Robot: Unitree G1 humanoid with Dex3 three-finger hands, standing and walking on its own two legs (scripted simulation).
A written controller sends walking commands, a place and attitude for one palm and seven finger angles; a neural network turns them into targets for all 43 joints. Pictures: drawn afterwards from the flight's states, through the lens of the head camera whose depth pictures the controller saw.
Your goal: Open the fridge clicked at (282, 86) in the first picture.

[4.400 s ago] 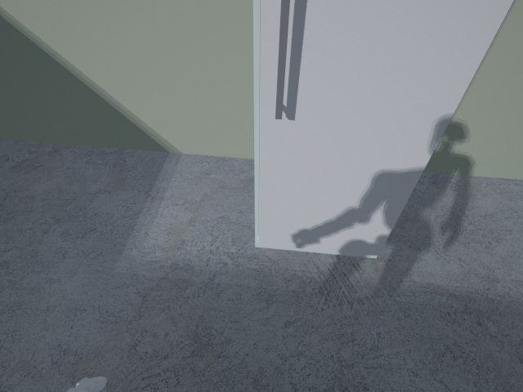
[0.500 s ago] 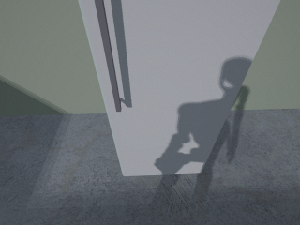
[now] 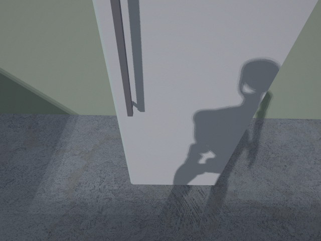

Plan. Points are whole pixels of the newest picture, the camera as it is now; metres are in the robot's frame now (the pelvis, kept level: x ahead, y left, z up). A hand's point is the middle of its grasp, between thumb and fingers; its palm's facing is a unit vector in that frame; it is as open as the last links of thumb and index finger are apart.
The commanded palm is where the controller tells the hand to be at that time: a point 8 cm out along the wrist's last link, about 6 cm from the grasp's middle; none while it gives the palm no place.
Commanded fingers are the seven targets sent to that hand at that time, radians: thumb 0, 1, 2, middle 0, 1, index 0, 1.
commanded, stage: look again from close up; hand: left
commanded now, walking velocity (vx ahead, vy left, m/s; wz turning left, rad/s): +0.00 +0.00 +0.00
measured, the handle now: (123, 51) +0.52 +0.14 +0.22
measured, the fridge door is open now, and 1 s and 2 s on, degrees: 0 0 0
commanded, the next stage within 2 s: none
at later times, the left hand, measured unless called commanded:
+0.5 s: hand out of the picture -0.04 +0.25 -0.18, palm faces +0.00 -0.98 -0.21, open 7.4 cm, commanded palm none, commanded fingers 0.00 0.90 0.90 -0.20 -0.30 -0.20 -0.30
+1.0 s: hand out of the picture -0.07 +0.20 -0.18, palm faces +0.02 -0.99 -0.13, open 7.4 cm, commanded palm none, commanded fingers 0.00 0.90 0.90 -0.20 -0.30 -0.20 -0.30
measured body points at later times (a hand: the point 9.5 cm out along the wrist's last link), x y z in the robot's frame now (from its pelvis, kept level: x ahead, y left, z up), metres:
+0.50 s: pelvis -0.04 +0.07 -0.01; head -0.05 +0.08 +0.44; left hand -0.04 +0.30 -0.16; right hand -0.03 -0.17 -0.16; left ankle +0.00 +0.14 -0.74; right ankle -0.02 -0.08 -0.74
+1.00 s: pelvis -0.04 +0.05 +0.00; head -0.04 +0.06 +0.45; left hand -0.07 +0.25 -0.17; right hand -0.03 -0.18 -0.16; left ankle +0.00 +0.14 -0.74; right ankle -0.02 -0.08 -0.74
